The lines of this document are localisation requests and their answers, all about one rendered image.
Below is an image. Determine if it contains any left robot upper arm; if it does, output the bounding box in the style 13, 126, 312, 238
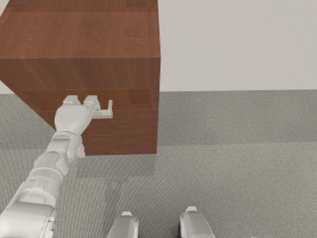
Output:
0, 200, 58, 238

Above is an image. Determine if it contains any cabinet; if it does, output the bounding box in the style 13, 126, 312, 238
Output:
0, 0, 161, 156

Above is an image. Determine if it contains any handle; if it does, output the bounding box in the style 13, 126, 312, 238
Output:
92, 100, 113, 119

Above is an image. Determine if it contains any robot left thigh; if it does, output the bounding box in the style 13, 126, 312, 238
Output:
107, 215, 139, 238

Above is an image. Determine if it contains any drawer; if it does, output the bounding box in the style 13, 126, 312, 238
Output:
21, 88, 152, 112

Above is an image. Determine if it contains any robot left forearm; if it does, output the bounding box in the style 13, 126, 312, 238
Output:
0, 131, 80, 226

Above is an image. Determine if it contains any robot left shin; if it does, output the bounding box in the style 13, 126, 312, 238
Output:
122, 211, 133, 216

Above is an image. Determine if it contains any left robot hand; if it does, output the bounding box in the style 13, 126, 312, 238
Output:
54, 95, 101, 159

